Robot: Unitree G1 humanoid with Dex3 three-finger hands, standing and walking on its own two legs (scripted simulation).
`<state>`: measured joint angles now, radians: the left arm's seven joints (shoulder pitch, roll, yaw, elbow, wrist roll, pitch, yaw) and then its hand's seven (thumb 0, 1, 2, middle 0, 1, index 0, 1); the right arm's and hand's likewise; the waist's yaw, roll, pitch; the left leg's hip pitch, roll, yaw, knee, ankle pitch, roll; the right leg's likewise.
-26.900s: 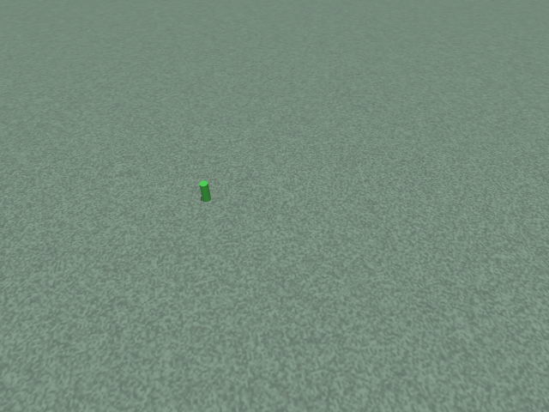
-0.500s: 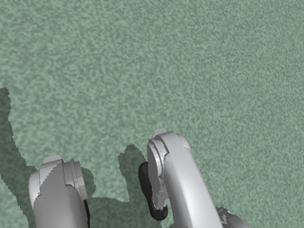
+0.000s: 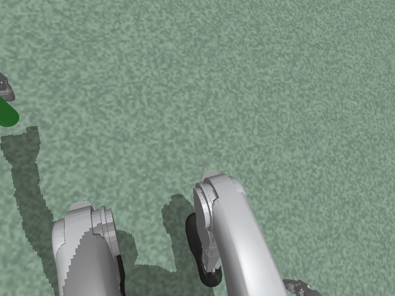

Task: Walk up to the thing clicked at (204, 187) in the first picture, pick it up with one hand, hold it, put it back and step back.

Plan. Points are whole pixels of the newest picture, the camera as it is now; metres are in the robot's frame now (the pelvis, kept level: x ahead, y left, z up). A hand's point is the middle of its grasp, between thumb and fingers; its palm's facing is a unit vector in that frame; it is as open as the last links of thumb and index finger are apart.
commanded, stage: lift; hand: left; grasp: from above
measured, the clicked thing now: out of the picture +0.53 +0.30 -0.17
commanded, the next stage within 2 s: hold in 1.62 s
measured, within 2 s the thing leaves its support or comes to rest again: neither
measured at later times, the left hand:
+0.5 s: hand out of the picture +0.46 +0.31 -0.04, palm faces -0.45 -0.10 -0.89, open 7.0 cm
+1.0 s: hand out of the picture +0.38 +0.27 +0.17, palm faces -0.43 -0.12 -0.89, open 7.0 cm
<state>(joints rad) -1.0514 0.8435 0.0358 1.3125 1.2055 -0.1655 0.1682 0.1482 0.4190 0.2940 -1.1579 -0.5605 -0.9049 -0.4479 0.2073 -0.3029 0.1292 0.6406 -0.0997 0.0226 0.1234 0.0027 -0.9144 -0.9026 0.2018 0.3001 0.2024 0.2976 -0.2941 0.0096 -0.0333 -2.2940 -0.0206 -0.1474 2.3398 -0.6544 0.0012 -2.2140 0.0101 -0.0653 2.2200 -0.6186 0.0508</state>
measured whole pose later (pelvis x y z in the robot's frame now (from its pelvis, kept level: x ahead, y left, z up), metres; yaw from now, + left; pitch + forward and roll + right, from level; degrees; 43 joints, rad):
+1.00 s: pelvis +0.02 +0.00 +0.24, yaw +6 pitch +24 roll -3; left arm -0.47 0.52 -0.10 0.77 0.98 -0.02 0.04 0.15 0.43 0.28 -1.06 -0.58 -0.90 -0.45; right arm 0.19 -0.23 0.00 0.68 0.04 0.05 -0.03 0.01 -0.91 -0.90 0.20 0.30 0.20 0.30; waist -0.11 0.05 -0.17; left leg -1.40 0.02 -0.05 1.55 -0.57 0.00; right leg -1.38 0.00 -0.01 1.49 -0.53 0.03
